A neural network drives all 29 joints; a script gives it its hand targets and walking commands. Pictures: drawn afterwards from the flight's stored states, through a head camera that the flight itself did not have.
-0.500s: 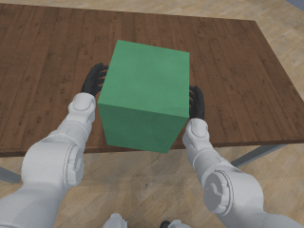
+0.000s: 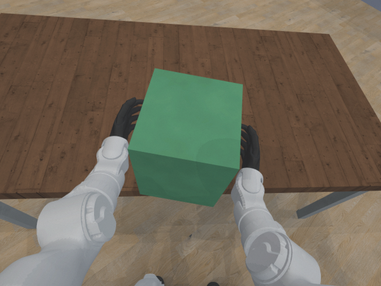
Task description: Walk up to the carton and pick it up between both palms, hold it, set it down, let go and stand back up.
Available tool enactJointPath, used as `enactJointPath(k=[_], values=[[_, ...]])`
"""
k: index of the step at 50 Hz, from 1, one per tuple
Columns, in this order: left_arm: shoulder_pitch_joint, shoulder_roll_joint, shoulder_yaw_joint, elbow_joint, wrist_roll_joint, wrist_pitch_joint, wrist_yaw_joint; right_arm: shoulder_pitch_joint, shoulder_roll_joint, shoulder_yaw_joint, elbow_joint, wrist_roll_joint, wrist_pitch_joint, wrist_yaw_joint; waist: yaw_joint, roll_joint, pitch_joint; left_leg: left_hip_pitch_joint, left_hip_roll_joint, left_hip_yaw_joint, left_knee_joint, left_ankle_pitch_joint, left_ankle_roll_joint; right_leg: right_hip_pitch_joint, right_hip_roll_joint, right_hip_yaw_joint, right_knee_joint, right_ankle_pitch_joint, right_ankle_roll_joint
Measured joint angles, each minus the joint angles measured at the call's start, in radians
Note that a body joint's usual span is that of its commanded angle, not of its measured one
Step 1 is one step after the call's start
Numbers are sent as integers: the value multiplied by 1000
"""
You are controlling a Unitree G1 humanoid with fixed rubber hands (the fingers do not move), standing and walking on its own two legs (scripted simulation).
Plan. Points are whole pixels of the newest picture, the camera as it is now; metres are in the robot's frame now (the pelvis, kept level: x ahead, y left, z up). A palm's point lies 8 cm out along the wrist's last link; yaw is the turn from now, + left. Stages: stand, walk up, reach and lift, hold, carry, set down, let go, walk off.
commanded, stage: reach and lift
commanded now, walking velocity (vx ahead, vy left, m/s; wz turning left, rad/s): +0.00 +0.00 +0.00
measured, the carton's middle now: (186, 144) +0.44 +0.02 -0.03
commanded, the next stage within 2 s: none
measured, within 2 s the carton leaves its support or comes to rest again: leaves its support in 1.14 s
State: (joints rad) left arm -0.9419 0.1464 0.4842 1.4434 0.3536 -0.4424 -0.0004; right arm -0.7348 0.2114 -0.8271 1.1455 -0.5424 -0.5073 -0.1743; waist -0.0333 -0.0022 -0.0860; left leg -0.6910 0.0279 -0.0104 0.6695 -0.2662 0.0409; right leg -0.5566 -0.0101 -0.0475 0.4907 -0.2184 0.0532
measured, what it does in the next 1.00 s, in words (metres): stands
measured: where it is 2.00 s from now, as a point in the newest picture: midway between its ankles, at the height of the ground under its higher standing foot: outside the picture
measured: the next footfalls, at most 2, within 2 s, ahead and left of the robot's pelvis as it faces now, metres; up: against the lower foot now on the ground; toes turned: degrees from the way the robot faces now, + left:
none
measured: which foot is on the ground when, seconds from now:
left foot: down 0.00-1.00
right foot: down 0.00-1.00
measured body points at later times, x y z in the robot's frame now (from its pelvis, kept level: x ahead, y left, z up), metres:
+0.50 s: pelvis +0.00 -0.02 +0.00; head +0.10 +0.03 +0.44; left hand +0.44 +0.15 +0.02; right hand +0.38 -0.13 +0.00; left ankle +0.02 +0.08 -0.72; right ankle +0.00 -0.17 -0.72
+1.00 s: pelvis +0.00 +0.00 +0.00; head +0.10 +0.04 +0.44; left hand +0.44 +0.16 +0.01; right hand +0.38 -0.13 +0.00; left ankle +0.02 +0.08 -0.72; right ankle +0.00 -0.16 -0.72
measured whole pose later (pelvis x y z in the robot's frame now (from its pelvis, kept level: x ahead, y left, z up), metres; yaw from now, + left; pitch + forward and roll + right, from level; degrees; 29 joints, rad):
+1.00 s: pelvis +0.00 +0.00 +0.00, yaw +0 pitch +19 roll -5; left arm -0.97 0.15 0.43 1.46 0.34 -0.45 0.00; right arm -0.72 0.22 -0.83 1.14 -0.53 -0.54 -0.19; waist -0.04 -0.01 -0.12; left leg -0.74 0.04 0.00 0.63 -0.23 0.04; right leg -0.59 -0.01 -0.07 0.45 -0.18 0.04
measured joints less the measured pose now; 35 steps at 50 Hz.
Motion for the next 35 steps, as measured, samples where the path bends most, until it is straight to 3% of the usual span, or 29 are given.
enactJointPath(k=[10, 35], values=[[5, 4, -12, -4, 14, 12, -2, 3, 14, -53, 10, -51, -6, -7, -6, -10, -19, 4, 4, -14, -35, 20, -16, 9, 3, -22, -29, 11, -8], [-23, 16, 26, 9, 35, 6, -28, 7, 34, -31, -27, -23, -7, -18, -14, -31, -17, -21, 9, 1, -43, 35, -11, -21, 3, -20, -28, 22, -10]])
